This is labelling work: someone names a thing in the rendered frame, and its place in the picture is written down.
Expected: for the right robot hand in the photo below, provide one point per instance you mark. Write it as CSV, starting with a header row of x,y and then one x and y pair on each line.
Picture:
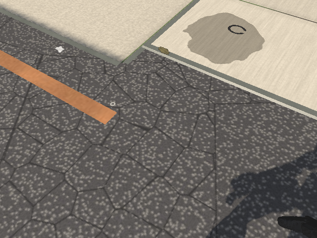
x,y
305,225

